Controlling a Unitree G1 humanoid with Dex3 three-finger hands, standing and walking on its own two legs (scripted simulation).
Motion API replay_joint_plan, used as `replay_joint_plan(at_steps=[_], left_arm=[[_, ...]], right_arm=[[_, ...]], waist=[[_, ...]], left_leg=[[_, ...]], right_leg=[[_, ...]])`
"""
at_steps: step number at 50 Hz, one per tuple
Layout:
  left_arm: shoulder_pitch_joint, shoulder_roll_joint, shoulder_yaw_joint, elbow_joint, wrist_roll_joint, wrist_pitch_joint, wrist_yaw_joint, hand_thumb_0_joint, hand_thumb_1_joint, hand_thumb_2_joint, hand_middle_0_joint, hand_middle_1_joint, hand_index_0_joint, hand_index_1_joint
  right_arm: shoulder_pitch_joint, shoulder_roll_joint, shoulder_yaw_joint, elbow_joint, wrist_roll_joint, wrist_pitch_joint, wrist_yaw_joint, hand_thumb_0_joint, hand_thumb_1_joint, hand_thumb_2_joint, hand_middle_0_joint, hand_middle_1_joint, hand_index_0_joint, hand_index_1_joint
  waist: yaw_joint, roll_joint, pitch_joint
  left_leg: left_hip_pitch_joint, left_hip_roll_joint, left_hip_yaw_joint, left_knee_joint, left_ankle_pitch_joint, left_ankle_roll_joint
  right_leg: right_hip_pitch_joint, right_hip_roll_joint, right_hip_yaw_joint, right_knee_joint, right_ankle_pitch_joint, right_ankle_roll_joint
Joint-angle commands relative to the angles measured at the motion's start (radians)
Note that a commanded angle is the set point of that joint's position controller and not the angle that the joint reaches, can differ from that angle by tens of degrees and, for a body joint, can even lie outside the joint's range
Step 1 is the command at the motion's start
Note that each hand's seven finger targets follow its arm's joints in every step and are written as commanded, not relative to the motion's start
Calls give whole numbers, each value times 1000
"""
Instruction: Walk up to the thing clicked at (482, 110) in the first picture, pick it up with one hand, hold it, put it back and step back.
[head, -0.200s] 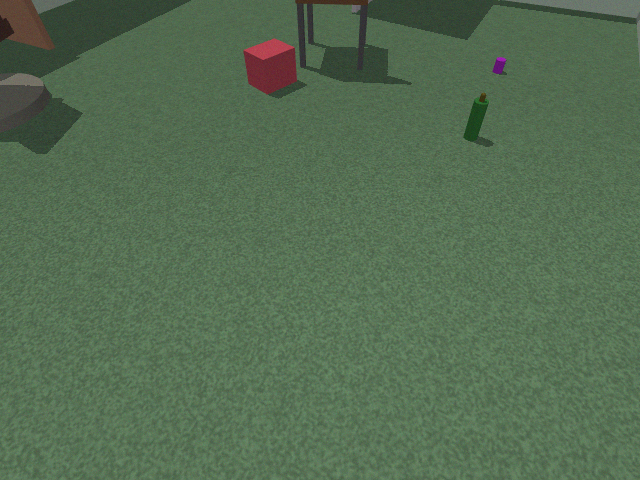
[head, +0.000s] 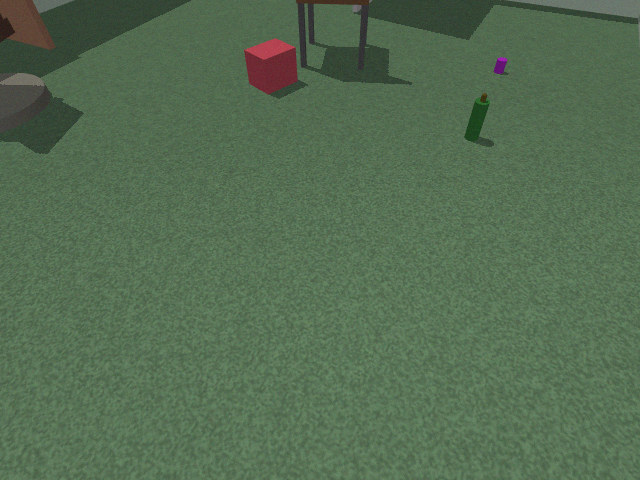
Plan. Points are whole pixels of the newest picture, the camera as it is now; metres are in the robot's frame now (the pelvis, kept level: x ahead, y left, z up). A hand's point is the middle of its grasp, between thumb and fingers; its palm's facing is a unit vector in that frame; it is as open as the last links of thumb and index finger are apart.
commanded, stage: stand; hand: left
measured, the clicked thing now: (477, 116) +1.90 -0.78 -0.65
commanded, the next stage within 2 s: walk up in 0.92 s
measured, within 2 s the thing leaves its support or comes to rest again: neither
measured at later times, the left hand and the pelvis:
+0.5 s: hand out of the picture +0.08 +0.25 -0.15, palm faces -0.03 -0.94 -0.34, open 7.3 cm; pelvis +0.00 +0.00 +0.00, yaw +0 degrees
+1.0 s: hand out of the picture +0.09 +0.25 -0.15, palm faces -0.08 -0.94 -0.33, open 7.3 cm; pelvis +0.01 -0.01 +0.00, yaw -4 degrees
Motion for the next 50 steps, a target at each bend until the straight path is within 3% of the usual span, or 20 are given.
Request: replay_joint_plan(at_steps=[1,45,46,47,48,49,50], left_arm=[[-40,215,41,-60,-2,-21,15,0,900,900,-200,-300,-200,-300],[-34,225,41,-63,-2,-21,16,0,900,900,-200,-300,-200,-300],[-14,338,134,-173,30,-15,-39,0,900,900,-200,-300,-200,-300],[-114,302,123,-192,33,-4,-63,0,900,900,-200,-300,-200,-300],[-220,258,122,-247,38,-2,-80,0,900,900,-200,-300,-200,-300],[-236,272,125,-268,44,-3,-85,0,900,900,-200,-300,-200,-300],[-184,286,129,-261,40,-10,-94,0,900,900,-200,-300,-200,-300]], right_arm=[[-36,-209,-40,-60,1,-21,-17,0,-900,-900,200,300,200,300],[-27,-206,-38,-57,0,-19,-15,0,-900,-900,200,300,200,300],[43,-358,-135,-140,-32,-55,-3,0,-900,-900,200,300,200,300],[99,-384,-157,-111,-35,-65,-2,0,-900,-900,200,300,200,300],[157,-417,-179,-115,-35,-73,-6,0,-900,-900,200,300,200,300],[138,-418,-180,-143,-32,-83,-6,0,-900,-900,200,300,200,300],[106,-396,-176,-167,-27,-92,-9,0,-900,-900,200,300,200,300]], waist=[[3,-10,-87],[2,-11,-78],[-32,-30,-189],[-84,46,-106],[-138,193,-40],[-126,107,18],[-78,36,-9]], left_leg=[[17,121,-89,-47,137,34],[26,125,-89,-68,140,26],[180,149,-94,26,-357,100],[309,220,-177,-42,-531,143],[303,412,-369,-201,-614,221],[228,507,-412,-233,-531,264],[186,496,-385,-239,-481,249]], right_leg=[[16,-115,98,-59,140,-33],[25,-117,97,-77,134,-34],[-171,-63,153,40,-328,-69],[-476,-36,95,162,-395,-50],[-645,-21,31,444,-280,-29],[-704,-92,109,546,-255,-23],[-655,-124,150,596,-212,-24]])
